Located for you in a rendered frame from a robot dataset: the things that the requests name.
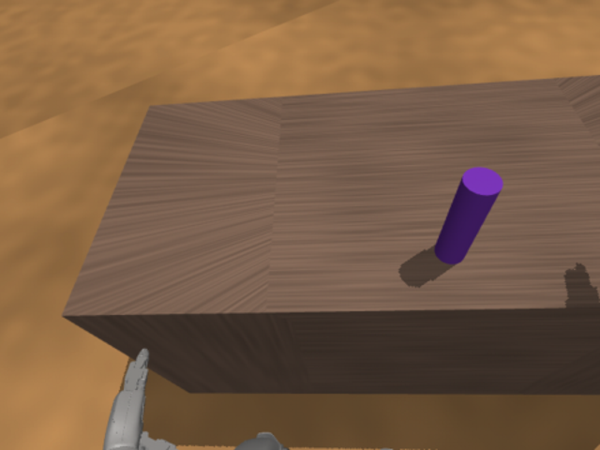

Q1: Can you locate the can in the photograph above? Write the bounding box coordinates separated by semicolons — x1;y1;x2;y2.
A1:
434;167;503;264

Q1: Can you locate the left robot hand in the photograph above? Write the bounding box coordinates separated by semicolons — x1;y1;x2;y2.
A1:
103;349;178;450

